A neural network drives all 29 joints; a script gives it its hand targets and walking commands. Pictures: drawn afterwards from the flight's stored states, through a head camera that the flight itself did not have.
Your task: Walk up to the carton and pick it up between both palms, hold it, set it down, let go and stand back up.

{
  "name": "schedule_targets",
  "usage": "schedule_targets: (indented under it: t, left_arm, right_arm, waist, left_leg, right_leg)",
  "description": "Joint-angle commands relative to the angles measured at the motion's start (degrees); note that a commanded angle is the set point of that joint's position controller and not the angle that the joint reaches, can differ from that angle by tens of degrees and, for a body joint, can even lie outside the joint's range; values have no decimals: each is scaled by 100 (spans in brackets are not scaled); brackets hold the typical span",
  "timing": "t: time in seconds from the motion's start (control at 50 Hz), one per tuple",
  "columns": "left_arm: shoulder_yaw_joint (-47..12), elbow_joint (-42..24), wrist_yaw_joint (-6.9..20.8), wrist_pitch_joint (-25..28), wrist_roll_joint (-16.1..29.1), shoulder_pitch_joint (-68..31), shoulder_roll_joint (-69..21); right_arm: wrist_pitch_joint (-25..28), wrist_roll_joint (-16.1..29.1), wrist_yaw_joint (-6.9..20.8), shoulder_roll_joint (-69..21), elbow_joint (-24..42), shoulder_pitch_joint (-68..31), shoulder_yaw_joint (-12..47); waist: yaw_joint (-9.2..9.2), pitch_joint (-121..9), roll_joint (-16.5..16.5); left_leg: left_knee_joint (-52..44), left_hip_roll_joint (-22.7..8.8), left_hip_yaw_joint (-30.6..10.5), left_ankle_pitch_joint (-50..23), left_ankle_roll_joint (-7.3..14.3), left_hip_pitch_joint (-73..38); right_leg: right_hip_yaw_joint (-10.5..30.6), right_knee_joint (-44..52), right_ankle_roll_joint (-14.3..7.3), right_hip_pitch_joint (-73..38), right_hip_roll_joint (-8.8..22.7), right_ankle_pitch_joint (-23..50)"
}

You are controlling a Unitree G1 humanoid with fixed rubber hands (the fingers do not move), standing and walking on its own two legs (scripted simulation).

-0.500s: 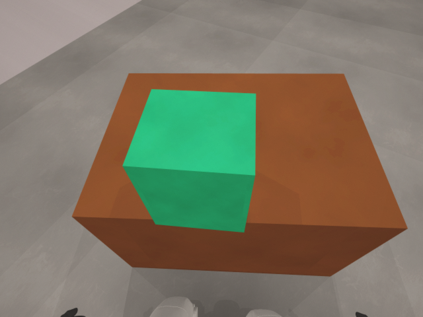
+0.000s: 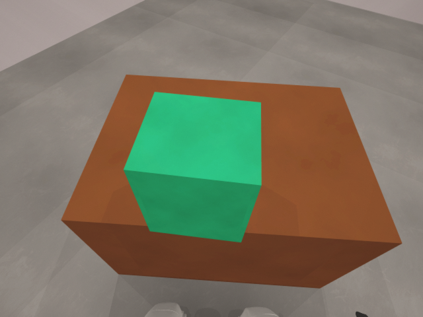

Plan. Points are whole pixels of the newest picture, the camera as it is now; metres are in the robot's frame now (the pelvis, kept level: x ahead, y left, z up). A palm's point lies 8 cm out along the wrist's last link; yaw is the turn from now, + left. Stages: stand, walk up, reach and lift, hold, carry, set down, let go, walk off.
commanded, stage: walk up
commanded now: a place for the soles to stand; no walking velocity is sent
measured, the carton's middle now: (200, 172) +0.42 +0.05 -0.03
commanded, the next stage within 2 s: none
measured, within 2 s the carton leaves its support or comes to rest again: neither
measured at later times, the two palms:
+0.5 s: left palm out of the picture +0.03 +0.29 -0.11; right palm out of the picture +0.06 -0.30 -0.11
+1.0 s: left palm out of the picture +0.04 +0.30 -0.11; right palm out of the picture +0.05 -0.29 -0.11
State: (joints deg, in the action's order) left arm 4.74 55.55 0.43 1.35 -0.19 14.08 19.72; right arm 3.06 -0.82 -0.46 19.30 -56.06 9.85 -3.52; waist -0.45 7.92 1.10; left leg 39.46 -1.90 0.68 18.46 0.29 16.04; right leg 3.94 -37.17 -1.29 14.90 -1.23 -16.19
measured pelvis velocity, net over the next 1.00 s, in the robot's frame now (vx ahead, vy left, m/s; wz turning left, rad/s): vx -0.01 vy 0.00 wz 0.01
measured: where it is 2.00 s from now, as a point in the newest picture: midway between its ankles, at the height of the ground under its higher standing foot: outside the picture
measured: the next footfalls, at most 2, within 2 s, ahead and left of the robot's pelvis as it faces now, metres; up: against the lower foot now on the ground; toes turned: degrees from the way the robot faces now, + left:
right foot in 1.54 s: +0.03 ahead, -0.09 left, +0.00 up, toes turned +5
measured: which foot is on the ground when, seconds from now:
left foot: down 0.00-1.00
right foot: down 0.00-1.00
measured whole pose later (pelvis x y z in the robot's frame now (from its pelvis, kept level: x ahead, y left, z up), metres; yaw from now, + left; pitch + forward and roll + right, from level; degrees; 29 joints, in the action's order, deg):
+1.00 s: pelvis -0.01 +0.00 +0.01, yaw +1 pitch -4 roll -1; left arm 4.7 57.8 -0.2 1.5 -0.2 12.3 18.9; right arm -0.8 -0.7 0.7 19.3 -59.5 9.8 -2.6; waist -0.7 6.1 -0.8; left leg 36.5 -1.0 1.0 17.4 0.7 15.3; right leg 3.6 -34.1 0.0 15.2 -1.1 -15.3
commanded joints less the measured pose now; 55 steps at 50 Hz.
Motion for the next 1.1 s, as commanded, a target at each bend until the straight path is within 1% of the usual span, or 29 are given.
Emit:
schedule_targets:
  t: [0.0, 0.02, 0.04, 0.08, 0.1, 0.12, 0.16, 0.18, 0.2, 0.22, 0.28, 0.32, 0.38, 0.44, 0.52, 0.54, 0.6, 0.62, 0.64, 0.7, 0.76, 0.82, 0.86, 0.9, 0.94, 1.0, 1.02, 1.04, 1.08]
  left_arm:
    - [233, -417, -130, 234, -90, -467, 1702]
    - [176, -405, -116, 233, -78, -584, 1665]
    - [156, -398, -116, 204, -64, -754, 1586]
    - [74, -394, -101, 157, -82, -885, 1370]
    - [70, -350, -82, 108, -44, -779, 1337]
    - [1, -421, -73, 96, 12, -697, 1234]
    - [15, -390, -72, 15, 91, -764, 1099]
    - [-2, -275, -85, -31, 74, -593, 1117]
    - [70, -197, -72, -42, 31, -433, 1207]
    - [36, -198, -44, -18, 64, -268, 1091]
    - [64, -141, 0, 96, -55, -495, 1356]
    - [84, -112, -15, 128, -60, -783, 1443]
    - [42, -136, -30, 96, -41, -1014, 1379]
    - [10, -58, 1, 69, 20, -789, 1233]
    - [-16, -22, 13, 37, 24, -789, 1126]
    - [23, 32, -112, 151, 45, -769, 1465]
    - [57, 8, -213, 224, 21, -666, 1624]
    - [73, -28, -246, 223, 19, -623, 1645]
    - [83, -49, -250, 211, 3, -679, 1643]
    - [85, -222, -273, 173, -32, -942, 1726]
    - [68, -359, -266, 136, -31, -1102, 1576]
    - [13, -311, -235, 100, 31, -793, 1284]
    - [14, -207, -241, 95, 39, -479, 1169]
    - [36, -106, -227, 110, 6, -190, 1256]
    - [90, -187, -221, 165, -31, -300, 1458]
    - [163, -230, -276, 222, -71, -589, 1859]
    - [160, -267, -291, 219, -71, -681, 1859]
    - [165, -299, -309, 228, -83, -709, 1817]
    - [195, -395, -332, 209, -133, -738, 1832]
  right_arm:
    - [-191, 71, -82, 1258, 443, -182, -167]
    - [-161, 99, -51, 1211, 356, -34, -181]
    - [-145, 120, -32, 1255, 233, -72, -195]
    - [-54, 130, -5, 1094, 154, 144, -143]
    - [-3, 102, -21, 1104, 113, 95, -140]
    - [45, 35, -70, 1220, 72, 156, -168]
    - [70, -12, -125, 1655, 115, -109, -249]
    - [79, 17, -110, 1777, 144, -350, -253]
    - [58, 15, -99, 1715, 188, -637, -216]
    - [39, 8, -93, 1621, 254, -812, -189]
    - [-39, 28, -44, 1320, 167, -713, -127]
    - [-59, 28, -10, 1139, 67, -465, -106]
    - [-15, -19, -20, 1216, -52, -301, -90]
    - [33, -8, -40, 1416, -107, -536, -96]
    - [60, -30, -42, 1429, -72, -694, -83]
    - [-153, -65, 27, 1509, 8, -775, -165]
    - [-288, 5, 32, 1428, 48, -532, -210]
    - [-321, 21, 57, 1367, 41, -573, -224]
    - [-352, 17, 64, 1259, 42, -453, -201]
    - [-418, -41, 86, 1273, -18, -251, -277]
    - [-420, -68, 118, 1301, 5, -114, -289]
    - [-349, -66, 149, 1535, 105, -467, -280]
    - [-339, -73, 144, 1495, 230, -865, -272]
    - [-353, -44, 129, 1492, 312, -935, -261]
    - [-398, -23, 124, 1469, 297, -828, -266]
    - [-472, -6, 111, 1210, 192, -498, -278]
    - [-485, -28, 107, 1282, 230, -388, -277]
    - [-513, -16, 114, 1263, 185, -301, -284]
    - [-528, -56, 125, 1328, 189, -111, -324]
  waist:
    - [-61, -510, 107]
    - [-103, -389, 579]
    - [-85, -285, 569]
    - [-259, -413, 784]
    - [-200, -564, 547]
    - [-236, -894, 210]
    - [-212, -946, -268]
    - [-66, -918, -589]
    - [100, -741, -554]
    - [246, -558, -511]
    - [25, -348, -125]
    - [-94, -346, 275]
    - [-135, -392, 437]
    - [-35, -526, -180]
    - [76, -615, -265]
    - [110, -342, -720]
    - [45, -781, -120]
    - [42, -812, -223]
    - [-11, -639, 111]
    - [-94, -321, 186]
    - [-161, -273, 179]
    - [12, -366, -613]
    - [199, -370, -1085]
    - [258, -623, -1015]
    - [180, -393, -478]
    - [25, -451, 151]
    - [52, -484, 413]
    - [49, -385, 327]
    - [36, -278, 666]
  left_leg:
    - [994, -43, -529, 1591, 93, 392]
    - [810, -26, -379, 1567, 103, 118]
    - [600, -19, -256, 1340, 105, -51]
    - [-478, 2, -103, 565, 81, -621]
    - [-1266, 20, -87, 37, 43, -944]
    - [-1541, -255, -536, -672, 110, -1370]
    - [-1930, -1310, -1793, -512, 678, -906]
    - [-2044, -1633, -1968, 16, 983, -497]
    - [-2046, -1662, -1870, 403, 1053, 66]
    - [-1969, -1378, -1405, 458, 826, 282]
    - [-1275, -360, -547, 847, 184, 117]
    - [-910, -104, -288, 746, 121, -245]
    - [-1187, -195, -424, 288, 161, -697]
    - [-1730, -585, -778, 294, 285, -469]
    - [-2005, -732, -956, 431, 307, -219]
    - [-1456, -518, -670, -763, 248, -86]
    - [-675, -317, -444, -1758, 222, -431]
    - [-553, -263, -390, -1511, 162, -497]
    - [-399, -145, -349, -1096, 138, -390]
    - [-256, -77, -358, -59, 161, -563]
    - [-700, -198, -460, 121, 232, -555]
    - [-1969, -852, -1204, -334, 656, -63]
    - [-2206, -1217, -1347, -497, 890, 445]
    - [-1833, -1112, -1276, -579, 899, 605]
    - [-1306, -650, -867, -699, 550, 603]
    - [286, 96, -343, 194, 117, -133]
    - [763, 112, -355, 749, 144, -88]
    - [974, 125, -426, 1105, 145, -138]
    - [1200, 84, -478, 1257, 154, 111]
  right_leg:
    - [2424, 2189, -923, 165, 1712, 37]
    - [2244, 2106, -1014, 467, 1654, 90]
    - [1865, 2101, -947, 612, 1414, -170]
    - [1243, 1632, -681, 712, 974, 757]
    - [1161, 1277, -550, 533, 891, 1384]
    - [1118, 968, -351, 606, 873, 1676]
    - [481, 86, -26, 555, 77, 468]
    - [200, -54, -46, 285, 27, -491]
    - [185, -116, -80, -121, 114, -760]
    - [211, 341, -177, -255, 167, -488]
    - [1217, 1615, -395, 141, 669, -234]
    - [1596, 1953, -568, 592, 1033, -816]
    - [1280, 1872, -436, 792, 887, -710]
    - [890, 1422, -168, 414, 520, 70]
    - [704, 1257, -147, 29, 434, 278]
    - [921, 1238, -272, 106, 734, 1030]
    - [1248, 1208, -520, 1, 1112, 1978]
    - [1282, 1220, -625, 21, 1250, 2061]
    - [1459, 1369, -732, 232, 1372, 1935]
    - [1641, 1679, -881, 1007, 1534, 628]
    - [1327, 1618, -570, 1092, 1244, -45]
    - [470, 657, -247, 493, 291, -416]
    - [-187, 61, -116, -185, 27, -239]
    - [-12, 103, -132, -614, 107, -317]
    - [665, 823, -313, -377, 485, 294]
    - [2097, 1705, -1132, 577, 1739, 755]
    - [2228, 1765, -1302, 633, 1900, 821]
    - [2304, 1837, -1343, 813, 1942, 809]
    - [2180, 1845, -1321, 810, 1929, 909]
